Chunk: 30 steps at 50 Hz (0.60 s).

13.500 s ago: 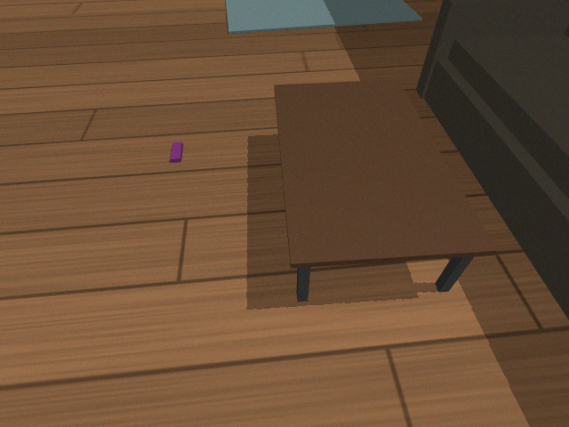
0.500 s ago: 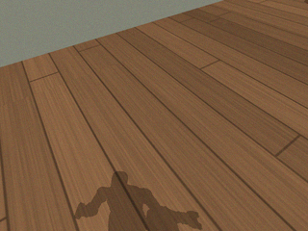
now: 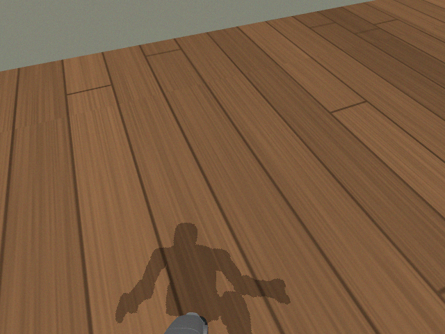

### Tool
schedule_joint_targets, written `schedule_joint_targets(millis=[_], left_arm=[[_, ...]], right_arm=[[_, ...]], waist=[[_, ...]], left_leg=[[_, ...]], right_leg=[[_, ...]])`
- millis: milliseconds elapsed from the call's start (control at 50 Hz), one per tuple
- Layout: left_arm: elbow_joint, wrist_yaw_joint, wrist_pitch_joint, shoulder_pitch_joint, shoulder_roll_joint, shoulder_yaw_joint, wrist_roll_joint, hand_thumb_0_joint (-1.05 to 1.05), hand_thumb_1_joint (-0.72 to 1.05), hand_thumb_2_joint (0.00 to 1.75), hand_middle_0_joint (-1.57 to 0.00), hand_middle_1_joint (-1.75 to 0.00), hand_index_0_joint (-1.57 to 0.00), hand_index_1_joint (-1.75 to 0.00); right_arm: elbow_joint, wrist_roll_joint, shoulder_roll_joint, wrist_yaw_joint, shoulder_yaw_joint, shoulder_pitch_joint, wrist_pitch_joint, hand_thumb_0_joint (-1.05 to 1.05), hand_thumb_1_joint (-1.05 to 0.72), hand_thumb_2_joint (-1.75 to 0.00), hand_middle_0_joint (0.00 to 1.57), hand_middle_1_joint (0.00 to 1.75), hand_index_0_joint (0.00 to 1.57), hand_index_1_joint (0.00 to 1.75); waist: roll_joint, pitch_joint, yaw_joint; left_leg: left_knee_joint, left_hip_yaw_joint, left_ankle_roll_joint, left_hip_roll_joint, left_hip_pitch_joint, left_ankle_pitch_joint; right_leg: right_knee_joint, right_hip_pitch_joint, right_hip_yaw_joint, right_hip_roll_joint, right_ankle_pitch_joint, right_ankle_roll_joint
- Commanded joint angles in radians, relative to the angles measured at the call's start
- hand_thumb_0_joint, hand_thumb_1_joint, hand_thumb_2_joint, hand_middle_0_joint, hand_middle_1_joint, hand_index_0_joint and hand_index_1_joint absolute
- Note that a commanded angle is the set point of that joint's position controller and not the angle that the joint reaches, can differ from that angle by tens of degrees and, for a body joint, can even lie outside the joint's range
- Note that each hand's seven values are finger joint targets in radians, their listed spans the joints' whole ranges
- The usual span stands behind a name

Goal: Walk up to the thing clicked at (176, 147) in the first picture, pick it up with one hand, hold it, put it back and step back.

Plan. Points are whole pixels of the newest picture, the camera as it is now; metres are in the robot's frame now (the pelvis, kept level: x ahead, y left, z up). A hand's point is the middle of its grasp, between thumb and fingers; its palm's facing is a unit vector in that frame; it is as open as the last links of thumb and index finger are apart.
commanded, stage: walk up
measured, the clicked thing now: out of the picture -0.16 -0.99 -0.75
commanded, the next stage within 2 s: none
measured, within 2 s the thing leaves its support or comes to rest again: neither
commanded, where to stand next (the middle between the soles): +0.94 -0.02 m, yaw -5 degrees
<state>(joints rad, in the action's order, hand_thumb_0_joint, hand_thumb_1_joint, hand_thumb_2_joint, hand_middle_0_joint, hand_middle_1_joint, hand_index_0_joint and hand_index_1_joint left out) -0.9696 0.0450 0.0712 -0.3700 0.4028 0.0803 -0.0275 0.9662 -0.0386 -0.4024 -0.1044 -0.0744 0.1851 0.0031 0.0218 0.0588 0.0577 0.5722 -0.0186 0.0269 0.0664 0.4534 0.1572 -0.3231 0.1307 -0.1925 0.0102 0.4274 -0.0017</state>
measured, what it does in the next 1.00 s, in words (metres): walks ahead: right foot, then left foot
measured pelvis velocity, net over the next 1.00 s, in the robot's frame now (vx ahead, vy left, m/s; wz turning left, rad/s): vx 0.51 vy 0.00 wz -0.03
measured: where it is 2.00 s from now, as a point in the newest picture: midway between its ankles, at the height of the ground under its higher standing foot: (239, 202)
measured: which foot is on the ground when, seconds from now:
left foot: down 0.00-0.48, up 0.50-0.92, down 0.94-1.00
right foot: down 0.00-0.06, up 0.08-0.44, down 0.46-0.98, up 1.00-1.00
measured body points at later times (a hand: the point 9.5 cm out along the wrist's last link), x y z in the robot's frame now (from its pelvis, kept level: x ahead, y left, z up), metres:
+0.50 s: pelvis +0.29 -0.04 -0.02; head +0.30 -0.07 +0.43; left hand +0.41 +0.28 -0.10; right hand +0.32 -0.37 -0.14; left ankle +0.14 +0.12 -0.70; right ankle +0.40 -0.16 -0.73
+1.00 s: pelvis +0.51 +0.00 +0.00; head +0.52 +0.01 +0.44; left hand +0.52 +0.33 -0.13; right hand +0.61 -0.33 -0.09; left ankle +0.59 +0.11 -0.72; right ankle +0.40 -0.15 -0.70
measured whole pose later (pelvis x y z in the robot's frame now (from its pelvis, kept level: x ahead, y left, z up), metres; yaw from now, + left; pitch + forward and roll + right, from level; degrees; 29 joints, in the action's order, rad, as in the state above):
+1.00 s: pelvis +0.51 +0.00 +0.00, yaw -2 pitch -2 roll +0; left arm -0.90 0.04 0.06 -0.39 0.44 0.06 -0.01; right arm 0.86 -0.04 -0.41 -0.08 -0.08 0.23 -0.07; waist -0.03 0.06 0.04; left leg 0.65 -0.08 0.02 0.05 0.38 0.22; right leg -0.81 -0.17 -0.02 -0.07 0.46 -0.03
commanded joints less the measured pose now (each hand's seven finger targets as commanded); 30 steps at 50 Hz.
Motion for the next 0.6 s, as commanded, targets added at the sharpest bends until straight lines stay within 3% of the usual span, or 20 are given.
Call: schedule_joint_targets(millis=[0, 20, 40, 60, 80, 100, 120, 140, 180, 260, 320, 360, 400, 420, 440, 460, 480, 500, 540, 580], left_arm=[[0.104, -0.03, 0.015, 0.031, 0.256, 0.05, 0.023, 0.0, 0.9, 0.9, -0.2, -0.3, -0.2, -0.3], [0.115, -0.031, 0.01, -0.031, 0.189, 0.026, 0.037, 0.0, 0.9, 0.9, -0.2, -0.3, -0.2, -0.3], [0.132, -0.025, 0.011, -0.038, 0.158, 0.025, 0.052, 0.0, 0.9, 0.9, -0.2, -0.3, -0.2, -0.3], [0.129, -0.04, 0.008, 0.024, 0.263, 0.033, 0.05, 0.0, 0.9, 0.9, -0.2, -0.3, -0.2, -0.3], [0.135, -0.039, 0.015, 0.086, 0.262, 0.018, 0.042, 0.0, 0.9, 0.9, -0.2, -0.3, -0.2, -0.3], [0.139, -0.032, 0.021, 0.09, 0.226, 0.005, 0.048, 0.0, 0.9, 0.9, -0.2, -0.3, -0.2, -0.3], [0.132, -0.025, 0.022, 0.081, 0.204, 0.006, 0.056, 0.0, 0.9, 0.9, -0.2, -0.3, -0.2, -0.3], [0.123, -0.017, 0.012, 0.04, 0.19, 0.007, 0.058, 0.0, 0.9, 0.9, -0.2, -0.3, -0.2, -0.3], [0.124, -0.005, -0.004, 0.019, 0.18, 0.013, 0.05, 0.0, 0.9, 0.9, -0.2, -0.3, -0.2, -0.3], [0.166, 0.023, -0.005, 0.103, 0.163, 0.009, 0.032, 0.0, 0.9, 0.9, -0.2, -0.3, -0.2, -0.3], [0.171, 0.038, 0.002, 0.147, 0.167, 0.019, 0.026, 0.0, 0.9, 0.9, -0.2, -0.3, -0.2, -0.3], [0.149, 0.037, 0.004, 0.132, 0.176, 0.033, 0.023, 0.0, 0.9, 0.9, -0.2, -0.3, -0.2, -0.3], [0.116, 0.03, 0.006, 0.037, 0.207, 0.051, 0.022, 0.0, 0.9, 0.9, -0.2, -0.3, -0.2, -0.3], [0.088, 0.021, 0.014, -0.055, 0.243, 0.07, 0.021, 0.0, 0.9, 0.9, -0.2, -0.3, -0.2, -0.3], [0.077, 0.005, 0.022, -0.157, 0.296, 0.093, 0.015, 0.0, 0.9, 0.9, -0.2, -0.3, -0.2, -0.3], [0.101, -0.007, 0.03, -0.185, 0.379, 0.106, 0.009, 0.0, 0.9, 0.9, -0.2, -0.3, -0.2, -0.3], [0.115, -0.009, 0.03, -0.139, 0.395, 0.101, 0.029, 0.0, 0.9, 0.9, -0.2, -0.3, -0.2, -0.3], [0.139, -0.016, 0.027, -0.06, 0.379, 0.099, 0.044, 0.0, 0.9, 0.9, -0.2, -0.3, -0.2, -0.3], [0.155, -0.027, 0.032, 0.011, 0.305, 0.075, 0.045, 0.0, 0.9, 0.9, -0.2, -0.3, -0.2, -0.3], [0.156, -0.027, 0.037, 0.055, 0.261, 0.059, 0.04, 0.0, 0.9, 0.9, -0.2, -0.3, -0.2, -0.3]], right_arm=[[-0.078, -0.014, -0.213, 0.034, -0.07, 0.113, -0.062, 0.0, -0.9, -0.9, 0.2, 0.3, 0.2, 0.3], [-0.055, -0.024, -0.297, 0.047, -0.107, 0.261, -0.067, 0.0, -0.9, -0.9, 0.2, 0.3, 0.2, 0.3], [-0.081, -0.011, -0.375, 0.058, -0.13, 0.295, -0.073, 0.0, -0.9, -0.9, 0.2, 0.3, 0.2, 0.3], [-0.089, 0.027, -0.373, 0.065, -0.133, 0.262, -0.074, 0.0, -0.9, -0.9, 0.2, 0.3, 0.2, 0.3], [-0.099, 0.038, -0.326, 0.072, -0.117, 0.229, -0.071, 0.0, -0.9, -0.9, 0.2, 0.3, 0.2, 0.3], [-0.117, 0.044, -0.288, 0.081, -0.089, 0.165, -0.075, 0.0, -0.9, -0.9, 0.2, 0.3, 0.2, 0.3], [-0.124, 0.043, -0.262, 0.086, -0.07, 0.138, -0.079, 0.0, -0.9, -0.9, 0.2, 0.3, 0.2, 0.3], [-0.126, 0.049, -0.24, 0.089, -0.061, 0.117, -0.082, 0.0, -0.9, -0.9, 0.2, 0.3, 0.2, 0.3], [-0.136, 0.046, -0.227, 0.086, -0.054, 0.099, -0.094, 0.0, -0.9, -0.9, 0.2, 0.3, 0.2, 0.3], [-0.182, 0.036, -0.24, 0.075, -0.053, 0.024, -0.112, 0.0, -0.9, -0.9, 0.2, 0.3, 0.2, 0.3], [-0.191, 0.034, -0.254, 0.068, -0.053, 0.016, -0.114, 0.0, -0.9, -0.9, 0.2, 0.3, 0.2, 0.3], [-0.188, 0.032, -0.258, 0.068, -0.058, 0.041, -0.107, 0.0, -0.9, -0.9, 0.2, 0.3, 0.2, 0.3], [-0.199, 0.037, -0.258, 0.072, -0.058, 0.027, -0.104, 0.0, -0.9, -0.9, 0.2, 0.3, 0.2, 0.3], [-0.2, 0.033, -0.222, 0.071, -0.046, 0.058, -0.103, 0.0, -0.9, -0.9, 0.2, 0.3, 0.2, 0.3], [-0.19, 0.034, -0.171, 0.07, -0.027, 0.143, -0.1, 0.0, -0.9, -0.9, 0.2, 0.3, 0.2, 0.3], [-0.203, 0.038, -0.128, 0.067, -0.01, 0.203, -0.094, 0.0, -0.9, -0.9, 0.2, 0.3, 0.2, 0.3], [-0.186, 0.039, -0.217, 0.076, -0.032, 0.188, -0.087, 0.0, -0.9, -0.9, 0.2, 0.3, 0.2, 0.3], [-0.167, 0.036, -0.247, 0.085, -0.035, 0.162, -0.085, 0.0, -0.9, -0.9, 0.2, 0.3, 0.2, 0.3], [-0.152, 0.057, -0.222, 0.082, -0.031, 0.114, -0.082, 0.0, -0.9, -0.9, 0.2, 0.3, 0.2, 0.3], [-0.142, 0.053, -0.19, 0.069, -0.024, 0.151, -0.066, 0.0, -0.9, -0.9, 0.2, 0.3, 0.2, 0.3]], waist=[[0.04, -0.119, -0.126], [0.196, -0.245, -0.178], [0.326, -0.306, -0.189], [0.215, -0.308, -0.183], [0.103, -0.237, -0.18], [0.041, -0.179, -0.145], [0.025, -0.127, -0.126], [0.032, -0.08, -0.09], [0.067, -0.031, -0.07], [0.107, 0.102, -0.052], [0.152, 0.066, -0.062], [0.136, 0.024, -0.057], [0.049, -0.029, 0.013], [-0.057, -0.107, 0.055], [-0.229, -0.185, 0.093], [-0.376, -0.189, 0.068], [-0.3, -0.182, 0.053], [-0.245, -0.143, 0.034], [-0.141, -0.06, 0.005], [-0.159, -0.013, -0.043]], left_leg=[[-0.118, -0.076, 0.089, -0.078, -0.368, 0.03], [-0.126, 0.176, 0.168, 0.066, -0.674, 0.183], [-0.2, 0.702, 0.279, 0.317, -0.882, 0.164], [-0.231, 0.769, 0.348, 0.375, -0.857, 0.082], [-0.226, 0.608, 0.319, 0.335, -0.763, -0.058], [-0.205, 0.376, 0.25, 0.277, -0.652, -0.272], [-0.204, 0.262, 0.203, 0.244, -0.558, -0.401], [-0.231, 0.175, 0.174, 0.204, -0.47, -0.411], [-0.263, 0.109, 0.18, 0.18, -0.394, -0.412], [-0.331, 0.003, 0.195, 0.176, -0.249, -0.307], [-0.312, -0.002, 0.158, 0.151, -0.205, -0.118], [-0.262, 0.018, 0.154, 0.163, -0.204, -0.041], [-0.119, 0.016, 0.128, 0.152, -0.163, -0.08], [0.106, -0.027, 0.098, 0.096, -0.137, -0.146], [0.392, -0.076, 0.067, -0.001, -0.076, -0.043], [0.597, -0.051, 0.029, -0.116, 0.085, 0.337], [0.69, 0.03, 0.015, -0.099, 0.15, 0.369], [0.751, 0.071, 0.011, -0.05, 0.168, 0.323], [0.726, 0.126, 0.022, -0.014, 0.129, 0.207], [0.614, 0.105, 0.026, 0.009, 0.046, 0.149]], right_leg=[[-0.406, -0.165, 0.04, -0.208, -0.73, -0.116], [-0.695, -0.438, 0.027, -0.121, -0.522, -0.062], [-0.876, -0.766, 0.122, 0.094, 0.035, -0.015], [-0.966, -0.791, 0.272, 0.012, 0.12, -0.058], [-0.972, -0.809, 0.284, -0.027, 0.079, -0.06], [-0.933, -0.766, 0.334, -0.056, 0.002, -0.057], [-0.895, -0.718, 0.344, -0.059, -0.046, -0.057], [-0.846, -0.677, 0.323, -0.064, -0.091, -0.048], [-0.81, -0.651, 0.29, -0.063, -0.135, -0.023], [-0.478, -0.639, 0.21, -0.113, -0.218, 0.003], [-0.312, -0.487, 0.164, -0.11, -0.385, -0.013], [-0.313, -0.406, 0.143, -0.097, -0.401, -0.028], [-0.295, -0.25, 0.133, -0.072, -0.373, -0.045], [-0.274, -0.1, 0.146, -0.059, -0.304, -0.063], [-0.163, 0.013, 0.268, -0.122, -0.109, -0.071], [-0.029, 0.064, 0.688, -0.362, -0.039, -0.14], [0.056, 0.067, 0.923, -0.448, -0.088, -0.232], [0.069, -0.004, 0.909, -0.453, -0.122, -0.26], [0.044, -0.163, 0.62, -0.363, -0.322, -0.216], [0.049, -0.319, 0.431, -0.271, -0.343, -0.177]])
